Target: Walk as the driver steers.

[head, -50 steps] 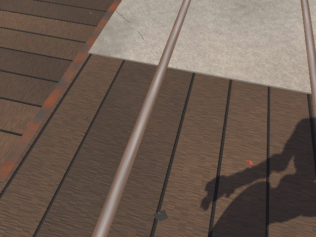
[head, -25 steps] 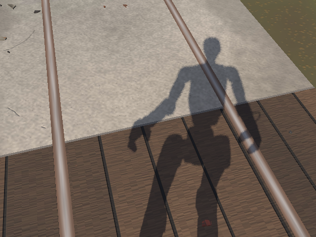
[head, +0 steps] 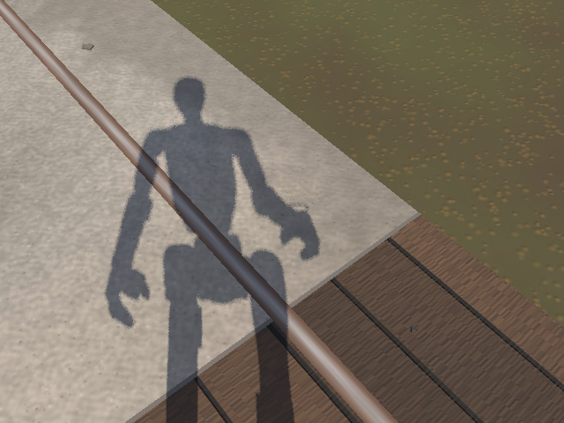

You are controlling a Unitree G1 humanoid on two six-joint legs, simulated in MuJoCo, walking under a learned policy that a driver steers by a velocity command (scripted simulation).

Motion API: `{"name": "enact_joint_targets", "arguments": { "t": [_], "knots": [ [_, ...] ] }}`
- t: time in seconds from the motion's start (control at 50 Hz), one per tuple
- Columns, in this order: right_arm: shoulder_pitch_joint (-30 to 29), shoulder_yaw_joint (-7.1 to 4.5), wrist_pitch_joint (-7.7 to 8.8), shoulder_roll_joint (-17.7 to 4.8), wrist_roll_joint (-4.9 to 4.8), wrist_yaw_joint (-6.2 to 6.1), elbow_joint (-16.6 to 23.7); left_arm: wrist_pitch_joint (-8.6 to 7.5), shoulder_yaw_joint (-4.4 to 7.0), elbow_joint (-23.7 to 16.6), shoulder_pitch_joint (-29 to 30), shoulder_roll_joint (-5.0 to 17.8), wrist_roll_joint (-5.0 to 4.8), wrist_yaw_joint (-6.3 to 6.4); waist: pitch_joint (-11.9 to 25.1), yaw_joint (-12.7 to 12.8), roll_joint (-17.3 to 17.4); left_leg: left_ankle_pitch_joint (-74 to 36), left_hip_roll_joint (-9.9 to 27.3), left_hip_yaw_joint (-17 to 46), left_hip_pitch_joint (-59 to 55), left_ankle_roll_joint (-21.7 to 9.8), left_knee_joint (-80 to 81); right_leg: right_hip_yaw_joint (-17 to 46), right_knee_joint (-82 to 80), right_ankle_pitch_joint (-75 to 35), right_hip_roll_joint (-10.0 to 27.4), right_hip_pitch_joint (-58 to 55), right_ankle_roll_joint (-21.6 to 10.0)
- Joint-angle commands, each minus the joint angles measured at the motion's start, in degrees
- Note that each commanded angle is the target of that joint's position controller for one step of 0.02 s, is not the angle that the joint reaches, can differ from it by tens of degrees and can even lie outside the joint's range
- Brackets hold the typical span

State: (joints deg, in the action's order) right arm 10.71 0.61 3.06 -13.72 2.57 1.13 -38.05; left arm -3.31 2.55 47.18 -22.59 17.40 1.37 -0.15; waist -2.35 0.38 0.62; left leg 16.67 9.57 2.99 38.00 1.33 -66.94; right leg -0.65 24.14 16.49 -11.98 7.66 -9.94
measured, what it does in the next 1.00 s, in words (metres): walks ahead, turning left: left foot, then right foot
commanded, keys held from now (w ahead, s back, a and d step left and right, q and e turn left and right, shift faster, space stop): w+q+shift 0.92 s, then q+shift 0.08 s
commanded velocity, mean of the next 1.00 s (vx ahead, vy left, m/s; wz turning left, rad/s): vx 0.99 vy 0.00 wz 0.75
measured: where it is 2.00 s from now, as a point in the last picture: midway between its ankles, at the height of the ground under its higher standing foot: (130, 191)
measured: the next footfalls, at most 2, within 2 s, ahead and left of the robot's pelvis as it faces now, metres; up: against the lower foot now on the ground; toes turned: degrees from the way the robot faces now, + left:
left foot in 0.24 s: +0.44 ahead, +0.14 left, +0.00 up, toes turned +10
right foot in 0.66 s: +0.90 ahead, +0.09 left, +0.00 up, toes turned +33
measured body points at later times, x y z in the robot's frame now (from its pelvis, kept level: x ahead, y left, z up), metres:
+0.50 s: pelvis +0.48 +0.11 +0.01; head +0.50 +0.12 +0.46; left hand +0.65 +0.38 -0.04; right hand +0.52 -0.18 -0.12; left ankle +0.40 +0.13 -0.73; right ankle +0.68 -0.02 -0.66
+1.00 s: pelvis +0.91 +0.27 -0.01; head +0.94 +0.29 +0.44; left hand +0.65 +0.42 -0.12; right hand +1.28 +0.32 -0.04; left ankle +0.98 +0.47 -0.67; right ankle +0.86 +0.07 -0.73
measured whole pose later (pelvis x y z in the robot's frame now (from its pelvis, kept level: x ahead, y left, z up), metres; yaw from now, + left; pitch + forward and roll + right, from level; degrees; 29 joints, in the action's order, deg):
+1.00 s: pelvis +0.91 +0.27 -0.01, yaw +48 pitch +2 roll -2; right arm -3.1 -1.9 0.1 -20.0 2.3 5.4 -32.6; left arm -6.3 2.8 51.3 -29.4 18.3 1.1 0.4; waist -1.6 4.6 3.1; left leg 0.6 2.5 -5.3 45.0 -5.8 -49.5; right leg -14.7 14.1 23.1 0.3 -8.4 2.0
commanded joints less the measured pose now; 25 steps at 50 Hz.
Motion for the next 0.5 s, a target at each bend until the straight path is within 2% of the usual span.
{"name": "enact_joint_targets", "arguments": {
  "t": [0.02, 0.04, 0.08, 0.1, 0.14, 0.16, 0.18, 0.2, 0.22, 0.24, 0.26, 0.28, 0.3, 0.32, 0.34, 0.36, 0.38, 0.4, 0.42, 0.46, 0.5],
  "knots": [
    [-2.85, -1.10, -0.56, -5.14, -1.30, 0.97, 2.77, -3.62, 1.40, -3.41, 2.13, 5.75, -0.62, -0.92, -5.09, -0.03, 1.27, -12.82, 0.65, -3.97, -1.34, -2.09, 14.12, 7.66, -18.11, -20.81, 14.38, 7.97, -3.56],
    [-4.22, -0.85, -0.29, -4.47, -1.77, 1.40, 3.05, -4.10, 1.30, -3.36, 2.18, 5.81, -0.71, -1.15, -4.89, 0.41, 0.31, -18.89, -0.43, -4.92, -4.15, -3.20, 19.57, 4.53, -19.05, -24.18, 13.68, 8.07, -2.08],
    [-7.01, -0.90, 0.08, -4.12, -2.62, 2.20, 2.88, -5.07, 1.11, -2.00, -0.22, 6.29, -1.19, -1.06, -4.60, 2.04, 0.61, -28.29, -3.81, -7.08, -7.50, -5.58, 26.52, 0.72, -23.43, -31.11, 15.42, 3.81, 0.47],
    [-7.65, -0.95, 0.29, -4.17, -2.86, 2.36, 2.94, -5.35, 1.15, -1.45, -0.66, 7.03, -1.05, -0.84, -4.94, 2.10, -0.56, -30.78, -4.52, -7.13, -7.94, -6.51, 29.13, -0.51, -24.13, -34.36, 16.89, 0.61, 1.47],
    [-6.77, -1.61, 0.47, -5.87, -2.64, 2.41, 1.59, -5.29, 1.14, -0.71, -1.01, 8.16, -0.62, 0.01, -2.34, 1.40, -1.87, -29.95, -8.97, -9.89, -8.71, -7.87, 31.94, -4.19, -20.46, -53.59, 17.51, -9.16, 4.27],
    [-5.72, -1.93, 0.46, -6.91, -2.09, 2.37, 0.95, -4.89, 1.28, -0.57, -1.41, 9.05, -0.06, 0.69, -0.56, 0.61, -3.67, -26.11, -11.28, -11.38, -9.92, -8.53, 31.91, -5.34, -16.03, -65.77, 18.49, -13.43, 5.44],
    [-3.09, -2.38, 0.17, -8.20, -1.68, 2.23, 0.14, -4.20, 1.54, -0.57, -1.06, 10.19, 0.67, 1.55, 1.83, -1.29, -6.19, -21.10, -13.54, -12.17, -12.46, -9.31, 31.79, -5.95, -10.09, -76.06, 20.00, -16.56, 6.60],
    [4.19, -3.28, -0.14, -10.16, -1.49, 2.02, -2.03, -3.17, 1.88, -0.88, 0.43, 11.21, 1.64, 2.27, 5.61, -5.37, -7.86, -16.82, -15.75, -12.46, -18.85, -10.24, 31.04, -6.68, 0.28, -82.54, 21.04, -17.38, 7.40],
    [16.24, -4.50, -0.49, -12.35, -1.67, 1.59, -5.95, -2.02, 2.21, -1.80, 3.35, 12.02, 2.49, 2.81, 10.16, -11.05, -8.31, -12.14, -17.01, -11.64, -28.77, -11.40, 30.37, -7.04, 15.50, -84.20, 21.22, -14.84, 7.68],
    [27.98, -6.03, -0.83, -14.73, -1.40, 0.86, -8.92, -1.47, 2.41, -2.90, 7.51, 12.63, 2.35, 2.96, 12.34, -18.19, -5.61, -7.62, -14.68, -6.71, -40.75, -14.41, 34.18, -8.33, 38.86, -73.21, 18.38, -4.68, 7.65],
    [27.92, -6.96, -1.57, -17.90, -1.46, 0.15, -10.48, -2.77, -0.27, -4.96, 6.92, 2.34, 2.84, 1.71, 10.79, -11.75, 10.32, -9.71, -4.85, 7.40, -53.70, -18.49, 27.47, -5.64, 62.28, -2.27, 9.09, 19.51, 8.16],
    [21.01, -7.84, -2.10, -20.74, -1.21, 0.21, -7.97, -4.04, -1.11, -9.39, 3.35, 1.78, -0.19, 0.76, 19.12, -5.97, 20.51, 3.82, 4.88, 43.50, -64.43, -29.95, 43.73, 3.83, 75.40, 12.66, 3.64, 39.71, 10.49],
    [17.10, -7.66, -1.87, -16.85, -1.33, 0.02, -5.51, -5.09, -1.66, -9.97, 7.57, 5.24, 0.76, 0.77, 14.47, -7.24, 4.88, 8.24, 5.25, 45.41, -59.01, -27.52, 51.65, 8.58, 70.48, 4.49, 8.84, 42.35, 8.68],
    [15.74, -6.95, -1.75, -13.76, -1.77, -0.06, -6.30, -5.55, -1.71, -10.46, 10.74, 6.40, 1.03, 0.32, 9.04, -5.23, -3.25, 7.88, 3.80, 39.62, -49.62, -24.62, 52.79, 8.67, 63.45, 0.18, 11.83, 39.41, 8.16],
    [14.90, -6.52, -1.45, -12.12, -1.76, -0.15, -7.14, -5.33, -2.14, -10.94, 12.00, 5.49, 1.67, 0.25, 3.99, -2.67, -6.78, 2.04, 1.26, 34.17, -40.21, -22.48, 53.48, 7.49, 57.95, 0.10, 13.67, 36.29, 8.46],
    [14.46, -6.05, -0.90, -11.32, -1.93, -0.55, -7.52, -4.17, -2.41, -11.92, 12.71, 4.82, 2.73, 0.11, 1.68, -0.79, -7.40, -1.35, -1.26, 30.10, -33.47, -21.51, 53.86, 7.36, 55.15, 1.53, 14.72, 33.53, 9.52],
    [13.78, -5.63, -0.33, -10.84, -2.07, -0.68, -7.74, -2.72, -2.88, -12.01, 11.84, 3.89, 3.38, -0.07, -0.32, 1.19, -6.63, -3.13, -3.66, 26.44, -27.76, -20.89, 54.84, 6.55, 51.86, 2.29, 15.89, 31.56, 10.41],
    [13.60, -5.70, 0.33, -11.44, -2.25, -0.50, -7.56, -1.63, -3.21, -12.72, 11.91, 3.37, 3.50, -0.19, -1.28, 1.96, -4.97, -4.02, -5.29, 24.01, -23.57, -20.79, 55.75, 5.54, 47.43, 3.55, 16.75, 30.24, 11.18],
    [13.33, -5.92, 0.90, -12.40, -2.40, -0.34, -7.27, -1.01, -3.59, -14.16, 14.51, 3.11, 3.50, -0.41, -2.66, 1.79, -4.00, -5.81, -6.83, 21.72, -19.30, -20.71, 57.32, 3.83, 41.98, 2.80, 17.26, 28.86, 11.78],
    [13.10, -6.29, 1.32, -12.82, -2.49, -0.46, -6.79, -1.02, -4.33, -17.53, 22.15, 2.40, 2.43, -1.13, -4.99, -0.23, -1.56, -10.66, -9.13, 19.09, -13.84, -19.49, 59.80, 1.18, 29.63, -6.39, 17.18, 25.55, 12.89],
    [14.13, -6.81, 1.34, -13.17, -3.08, -0.24, -6.87, -1.22, -4.91, -19.01, 26.73, 0.98, 1.23, -1.55, -4.12, -3.14, 0.58, -18.51, -11.07, 17.18, -14.69, -16.37, 59.08, -0.06, 17.97, -17.65, 15.53, 20.46, 12.83]
  ]
}}
Keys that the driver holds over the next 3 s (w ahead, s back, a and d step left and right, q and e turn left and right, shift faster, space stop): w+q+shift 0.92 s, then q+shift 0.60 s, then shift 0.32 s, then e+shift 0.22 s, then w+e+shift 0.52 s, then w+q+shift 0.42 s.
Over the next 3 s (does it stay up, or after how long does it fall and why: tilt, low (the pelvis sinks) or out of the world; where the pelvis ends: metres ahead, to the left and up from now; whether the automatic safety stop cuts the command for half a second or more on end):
stays up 1.51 0.95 -0.01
